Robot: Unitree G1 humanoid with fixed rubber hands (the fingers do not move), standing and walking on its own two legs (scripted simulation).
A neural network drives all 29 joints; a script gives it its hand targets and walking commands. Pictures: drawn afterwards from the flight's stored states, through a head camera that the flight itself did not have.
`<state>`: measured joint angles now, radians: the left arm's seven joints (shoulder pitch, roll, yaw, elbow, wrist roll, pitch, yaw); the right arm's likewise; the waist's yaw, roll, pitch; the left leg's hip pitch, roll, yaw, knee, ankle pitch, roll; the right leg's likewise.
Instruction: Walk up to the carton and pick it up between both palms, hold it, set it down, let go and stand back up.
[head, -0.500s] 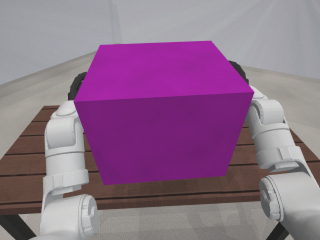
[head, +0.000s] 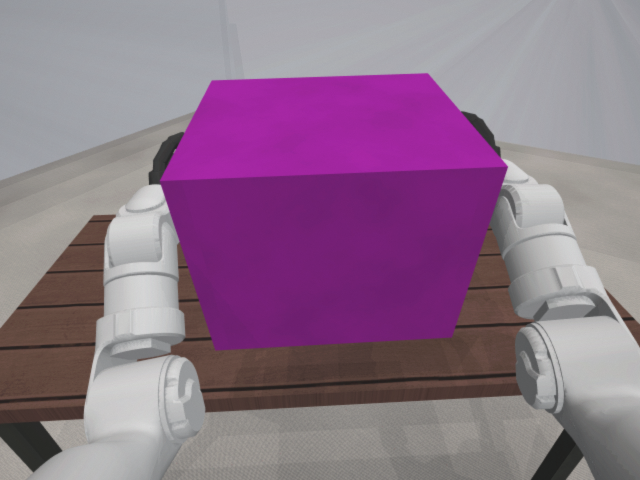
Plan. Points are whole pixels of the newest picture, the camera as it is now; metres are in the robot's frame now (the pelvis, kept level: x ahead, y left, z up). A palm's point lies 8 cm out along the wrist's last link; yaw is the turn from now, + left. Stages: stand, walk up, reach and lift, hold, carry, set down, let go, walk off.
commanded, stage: hold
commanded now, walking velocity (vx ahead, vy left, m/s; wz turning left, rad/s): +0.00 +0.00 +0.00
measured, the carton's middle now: (327, 204) +0.37 +0.01 +0.23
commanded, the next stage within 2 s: none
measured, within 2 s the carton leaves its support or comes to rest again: neither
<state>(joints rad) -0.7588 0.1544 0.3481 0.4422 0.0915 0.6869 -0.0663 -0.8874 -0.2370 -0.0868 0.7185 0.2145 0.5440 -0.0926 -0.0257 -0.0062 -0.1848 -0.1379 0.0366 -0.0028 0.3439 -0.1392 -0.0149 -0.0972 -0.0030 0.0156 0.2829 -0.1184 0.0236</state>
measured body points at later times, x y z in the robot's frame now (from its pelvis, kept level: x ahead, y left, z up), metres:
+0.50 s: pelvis +0.03 +0.00 +0.00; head -0.06 +0.02 +0.44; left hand +0.38 +0.22 +0.23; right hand +0.40 -0.17 +0.25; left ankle +0.04 +0.13 -0.75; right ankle +0.03 -0.13 -0.75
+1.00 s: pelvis +0.00 +0.00 +0.00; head -0.10 +0.01 +0.44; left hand +0.37 +0.21 +0.25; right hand +0.38 -0.18 +0.26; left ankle +0.04 +0.13 -0.75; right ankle +0.03 -0.13 -0.75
